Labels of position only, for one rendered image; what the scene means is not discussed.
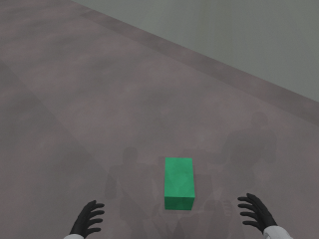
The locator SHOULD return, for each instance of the robot left hand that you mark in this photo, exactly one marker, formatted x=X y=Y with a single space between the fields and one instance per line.
x=83 y=221

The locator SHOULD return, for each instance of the robot right forearm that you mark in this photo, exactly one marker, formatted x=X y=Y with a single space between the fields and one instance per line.
x=275 y=232

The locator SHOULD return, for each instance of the carton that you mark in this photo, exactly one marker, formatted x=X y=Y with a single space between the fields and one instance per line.
x=178 y=183

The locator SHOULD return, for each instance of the robot right hand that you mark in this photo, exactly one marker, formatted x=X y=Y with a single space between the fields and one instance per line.
x=261 y=214

